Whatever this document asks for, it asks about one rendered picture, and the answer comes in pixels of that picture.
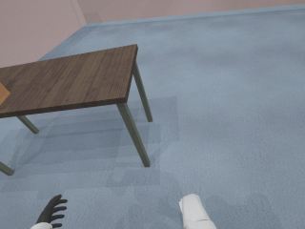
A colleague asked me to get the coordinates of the table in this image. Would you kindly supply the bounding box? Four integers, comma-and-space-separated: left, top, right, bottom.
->
0, 44, 153, 176

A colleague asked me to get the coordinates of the robot right thigh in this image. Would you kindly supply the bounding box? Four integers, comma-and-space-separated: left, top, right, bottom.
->
179, 194, 216, 229

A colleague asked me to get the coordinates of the carton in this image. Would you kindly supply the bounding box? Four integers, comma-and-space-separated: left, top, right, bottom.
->
0, 82, 10, 105

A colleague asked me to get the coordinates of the left robot hand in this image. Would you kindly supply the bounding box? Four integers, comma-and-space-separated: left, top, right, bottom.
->
35, 194, 68, 229

